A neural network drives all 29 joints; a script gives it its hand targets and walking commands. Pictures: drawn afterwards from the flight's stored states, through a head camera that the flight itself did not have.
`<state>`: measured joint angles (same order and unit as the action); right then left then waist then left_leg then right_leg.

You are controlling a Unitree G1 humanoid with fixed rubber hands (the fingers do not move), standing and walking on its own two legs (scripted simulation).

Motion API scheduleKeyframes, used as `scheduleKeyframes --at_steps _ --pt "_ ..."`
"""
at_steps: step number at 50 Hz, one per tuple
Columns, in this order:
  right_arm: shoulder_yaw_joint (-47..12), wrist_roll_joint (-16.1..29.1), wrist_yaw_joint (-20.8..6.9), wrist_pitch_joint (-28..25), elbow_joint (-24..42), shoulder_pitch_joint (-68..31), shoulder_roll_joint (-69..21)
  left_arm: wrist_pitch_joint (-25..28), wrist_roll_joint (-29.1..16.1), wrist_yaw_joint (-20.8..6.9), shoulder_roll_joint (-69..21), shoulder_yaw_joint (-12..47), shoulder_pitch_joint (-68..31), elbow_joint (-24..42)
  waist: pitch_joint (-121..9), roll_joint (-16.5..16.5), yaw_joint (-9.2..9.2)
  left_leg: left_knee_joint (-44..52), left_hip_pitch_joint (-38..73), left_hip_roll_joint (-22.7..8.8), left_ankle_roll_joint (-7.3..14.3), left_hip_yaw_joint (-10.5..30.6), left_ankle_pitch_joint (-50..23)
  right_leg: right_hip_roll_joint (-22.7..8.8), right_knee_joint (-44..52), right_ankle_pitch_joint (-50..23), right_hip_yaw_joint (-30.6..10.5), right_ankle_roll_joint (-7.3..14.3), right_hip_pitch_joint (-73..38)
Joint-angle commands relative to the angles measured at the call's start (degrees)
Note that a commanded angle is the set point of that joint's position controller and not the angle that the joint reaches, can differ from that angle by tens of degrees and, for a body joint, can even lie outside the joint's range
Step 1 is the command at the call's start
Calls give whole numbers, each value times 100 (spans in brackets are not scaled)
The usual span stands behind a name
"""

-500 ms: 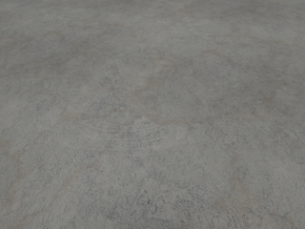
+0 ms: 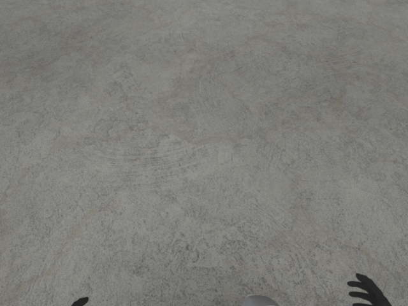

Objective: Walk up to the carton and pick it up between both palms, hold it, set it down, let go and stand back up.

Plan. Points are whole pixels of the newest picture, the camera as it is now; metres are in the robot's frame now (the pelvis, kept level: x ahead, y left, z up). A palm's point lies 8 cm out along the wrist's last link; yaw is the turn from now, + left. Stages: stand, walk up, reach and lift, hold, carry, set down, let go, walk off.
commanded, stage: walk up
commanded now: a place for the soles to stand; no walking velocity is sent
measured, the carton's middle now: out of the picture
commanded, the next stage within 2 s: none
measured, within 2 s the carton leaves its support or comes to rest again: neither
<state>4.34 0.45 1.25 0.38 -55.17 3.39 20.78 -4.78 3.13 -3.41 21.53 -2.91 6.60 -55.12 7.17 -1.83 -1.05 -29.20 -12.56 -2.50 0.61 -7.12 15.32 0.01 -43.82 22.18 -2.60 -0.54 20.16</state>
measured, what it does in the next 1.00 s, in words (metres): walks backwards, turning right: right foot, then left foot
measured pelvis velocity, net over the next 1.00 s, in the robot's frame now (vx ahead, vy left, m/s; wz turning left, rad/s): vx -0.11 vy -0.11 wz -0.85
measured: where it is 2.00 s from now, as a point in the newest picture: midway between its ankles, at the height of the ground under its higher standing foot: outside the picture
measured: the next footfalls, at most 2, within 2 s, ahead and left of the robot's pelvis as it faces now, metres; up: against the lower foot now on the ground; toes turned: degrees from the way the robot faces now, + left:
right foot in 0.18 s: +0.04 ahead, -0.20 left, +0.00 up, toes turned -12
left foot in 0.50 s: +0.07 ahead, -0.07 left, +0.00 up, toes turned -22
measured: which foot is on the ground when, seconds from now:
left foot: down 0.00-0.20, up 0.22-0.48, down 0.50-0.98, up 1.00-1.00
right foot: up 0.00-0.16, down 0.18-0.52, up 0.54-0.90, down 0.92-1.00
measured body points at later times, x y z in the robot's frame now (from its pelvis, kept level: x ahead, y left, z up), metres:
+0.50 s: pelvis -0.05 -0.07 -0.01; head +0.02 -0.07 +0.43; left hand +0.19 +0.16 -0.13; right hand -0.06 -0.42 -0.11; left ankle +0.03 -0.05 -0.73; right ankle +0.00 -0.20 -0.73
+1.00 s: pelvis -0.11 -0.11 -0.02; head -0.12 -0.12 +0.43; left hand +0.19 +0.04 -0.11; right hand -0.32 -0.42 -0.11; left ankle +0.02 -0.06 -0.73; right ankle -0.20 -0.23 -0.73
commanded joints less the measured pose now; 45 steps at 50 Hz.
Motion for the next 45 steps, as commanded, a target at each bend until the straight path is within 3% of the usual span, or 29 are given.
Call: scheduleKeyframes --at_steps 1,2,3,5,7,9,10,11,12,13,15,19,20,23,25,26,27,28,29,30,31,33,34,35,37,38,39,41,45 --pt "543 13 184 -45 788 296 1801 -47 93 -180 1064 -279 -221 1187 -1094 573 386 897 763 -2779 1618 1390 -2930 -662 -1917 731 -482 -38 1103" --pt "583 -9 204 -71 899 249 1793 -51 36 -233 1069 -287 137 1137 -1126 256 192 654 787 -2487 1440 982 -3035 -710 -1684 507 -385 -29 1006" --pt "532 21 192 -84 931 -83 1628 -62 4 -306 1017 -312 352 1152 -1235 909 75 448 1014 -2240 1310 709 -3072 -791 -1302 255 -420 -52 1049" --pt "632 -33 170 -120 1031 112 1723 -8 40 -370 1042 -373 169 1345 -1391 1015 285 181 1260 -2194 1088 432 -2974 -912 -420 72 -293 -120 746" --pt "605 -48 83 -116 940 251 1771 123 37 -410 979 -429 129 1434 -1326 1262 312 -240 775 -1730 938 -84 -2965 -499 574 -45 289 -66 -17" --pt "586 -29 -30 -20 1157 -73 1629 205 118 -297 1129 -573 1022 1198 -1549 994 -286 -1450 195 -1265 647 -638 -2368 -152 1760 -1150 775 122 -973" --pt "452 -93 -88 31 1060 -74 1332 221 160 -210 1377 -679 1333 1080 -1610 -266 -613 -2632 -656 -612 488 -642 7 -120 2229 -2097 97 360 -1864" --pt "256 -111 -65 70 1303 74 758 217 144 -200 1932 -754 1390 1150 -1294 -2087 -435 -3525 -2495 299 80 -622 2780 -1157 2124 -4174 -1602 789 -2109" --pt "288 2 44 108 1429 -311 1084 88 185 -202 2195 -799 951 1417 -1224 -1956 -514 -3452 -2256 268 -162 174 2888 -1539 2740 -3747 -2798 1630 -1323" --pt "293 40 77 52 1316 -429 1287 -16 173 -179 2220 -891 563 1493 -808 -1681 -425 -3144 -1898 139 -168 324 2742 -1524 2996 -3010 -3022 1803 -671" --pt "344 104 51 16 1112 -233 1348 -59 47 -133 1695 -802 242 1835 -733 -1249 -238 -3183 -2242 -29 -241 674 1655 -872 2507 -2761 -1942 1323 -1099" --pt "376 77 141 -25 736 863 1404 23 80 -151 1280 -619 31 2218 -1624 -850 19 -1992 -1239 243 -193 339 938 -535 2139 -3177 -1627 1208 -1281" --pt "334 102 178 -66 717 684 1244 13 108 -187 1318 -613 40 2208 -1328 -1112 -89 -1711 -992 282 -129 305 895 -591 2387 -3010 -1747 1253 -803" --pt "474 7 201 -116 756 844 1380 -29 36 -253 1329 -480 5 2349 -1216 -654 -29 -585 -169 502 12 540 854 -748 2553 -1716 -2554 1229 -194" --pt "609 -31 237 -222 473 1982 1595 -37 -78 -259 1047 -378 -383 2451 -1546 160 624 1132 1827 -286 163 1669 6 -118 1594 244 -2032 637 1287" --pt "676 -219 294 -192 547 1698 2003 -46 -13 -268 486 -258 149 2484 -1818 1833 453 1886 1972 -2139 101 3346 1564 900 -384 745 -967 122 1948" --pt "632 -220 296 -156 770 848 2068 -103 155 -179 1084 -499 408 2073 -1450 1351 181 2317 698 -2541 161 3628 2060 562 -1218 448 -994 -103 1781" --pt "635 -192 257 -178 1040 -124 2080 -117 255 -191 1466 -482 840 1963 -1322 1600 -118 2457 100 -2661 479 3093 2183 179 -1472 166 -848 -162 1416" --pt "631 -236 244 -199 981 -146 1775 -84 256 -263 1553 -504 923 1865 -884 898 -130 2366 -416 -2122 127 2384 1919 27 -1419 -101 -774 -196 915" --pt "522 -202 296 -308 967 -170 1496 -19 158 -331 1507 -498 778 1827 -865 780 -237 1980 -206 -1751 432 1861 1100 -141 -1654 -636 -774 -119 823" --pt "415 -197 319 -360 918 36 1027 -3 159 -353 1388 -546 907 1658 -773 316 -279 1929 -197 -1527 -209 1547 846 -78 -1361 -530 -650 -87 835" --pt "546 -175 285 -353 898 288 1394 12 220 -463 1341 -447 1163 1585 -764 1118 -110 1969 107 -1291 -372 865 664 -114 -1040 -869 -208 -193 764" --pt "602 -185 264 -380 944 314 1521 14 216 -500 1353 -476 885 1834 -941 854 49 1937 420 -1615 -330 844 570 -276 -716 -532 -6 -255 822" --pt "590 -199 239 -363 819 271 1479 17 97 -513 1289 -481 796 1630 -634 960 38 1821 221 -1383 -395 483 538 -387 -683 -818 -53 -288 961" --pt "686 -246 210 -375 964 411 1621 47 2 -563 1051 -384 952 1661 -458 1077 66 1862 219 -1298 -227 98 513 -352 -283 -827 4 -97 883" --pt "710 -285 141 -373 857 284 1816 17 8 -580 1037 -382 549 1794 -356 1137 113 1741 40 -1749 374 192 872 -771 -311 -598 82 -204 820" --pt "778 -314 137 -404 911 509 1779 51 47 -605 1165 -408 519 1821 -557 815 242 1489 150 -1772 416 21 577 -762 -163 -499 -1 -152 843" --pt "834 -305 81 -390 891 433 1822 39 60 -616 1304 -462 439 1714 -316 977 350 1568 136 -2027 540 -153 895 -763 -9 -470 396 -90 1011" --pt "868 -354 -10 -345 1050 307 2111 100 36 -603 1384 -556 926 1513 -916 860 53 1048 -597 -1938 664 -652 1708 -712 487 -75 743 206 -166"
